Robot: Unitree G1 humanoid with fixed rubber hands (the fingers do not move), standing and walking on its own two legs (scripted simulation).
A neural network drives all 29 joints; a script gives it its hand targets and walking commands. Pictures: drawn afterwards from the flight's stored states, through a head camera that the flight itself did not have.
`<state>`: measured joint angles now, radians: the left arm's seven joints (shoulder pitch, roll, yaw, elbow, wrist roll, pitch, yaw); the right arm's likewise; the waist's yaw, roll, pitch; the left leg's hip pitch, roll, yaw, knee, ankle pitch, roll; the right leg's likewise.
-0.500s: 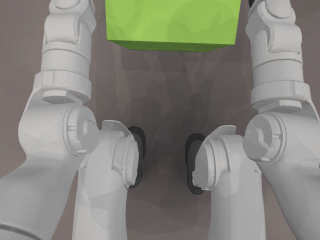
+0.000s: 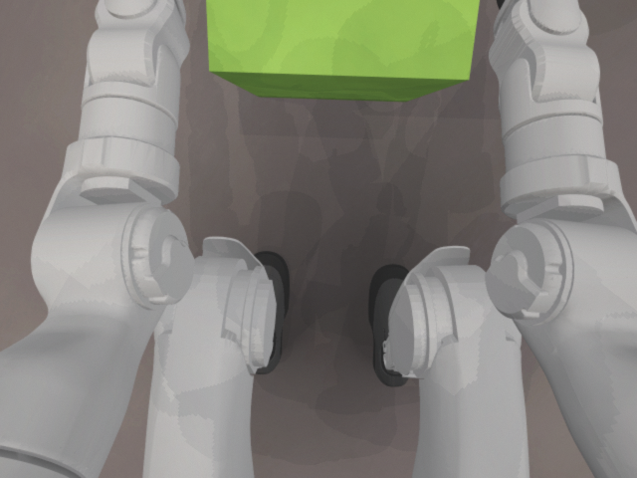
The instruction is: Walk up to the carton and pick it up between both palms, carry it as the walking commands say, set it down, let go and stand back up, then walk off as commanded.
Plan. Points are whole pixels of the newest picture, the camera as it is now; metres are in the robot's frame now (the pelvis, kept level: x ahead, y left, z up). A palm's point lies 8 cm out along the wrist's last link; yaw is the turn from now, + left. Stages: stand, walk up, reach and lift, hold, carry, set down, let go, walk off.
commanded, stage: set down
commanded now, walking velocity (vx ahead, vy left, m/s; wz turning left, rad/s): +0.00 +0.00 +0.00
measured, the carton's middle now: out of the picture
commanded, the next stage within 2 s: let go in 1.86 s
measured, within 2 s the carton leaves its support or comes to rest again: neither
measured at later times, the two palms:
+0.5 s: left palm (119, 2) +0.52 +0.21 -0.16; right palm (552, 11) +0.53 -0.17 -0.16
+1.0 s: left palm out of the picture +0.53 +0.22 -0.03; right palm out of the picture +0.54 -0.18 -0.03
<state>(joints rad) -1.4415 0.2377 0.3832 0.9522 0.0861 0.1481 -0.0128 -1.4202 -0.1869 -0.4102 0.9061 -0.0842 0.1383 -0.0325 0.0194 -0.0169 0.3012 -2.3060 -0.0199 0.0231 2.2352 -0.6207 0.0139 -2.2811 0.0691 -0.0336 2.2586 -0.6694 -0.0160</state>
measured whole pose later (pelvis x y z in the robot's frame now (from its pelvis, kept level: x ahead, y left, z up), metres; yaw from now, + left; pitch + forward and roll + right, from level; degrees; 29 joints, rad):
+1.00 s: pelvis -0.01 +0.00 +0.08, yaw +0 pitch +42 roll +0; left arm -1.34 0.38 0.20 1.01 -0.15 0.16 0.07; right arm -1.33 -0.34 -0.17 0.96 0.14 0.17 -0.11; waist 0.01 -0.01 0.12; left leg -2.16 -0.03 0.01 1.96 -0.54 0.01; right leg -2.13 0.07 -0.02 1.98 -0.59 -0.01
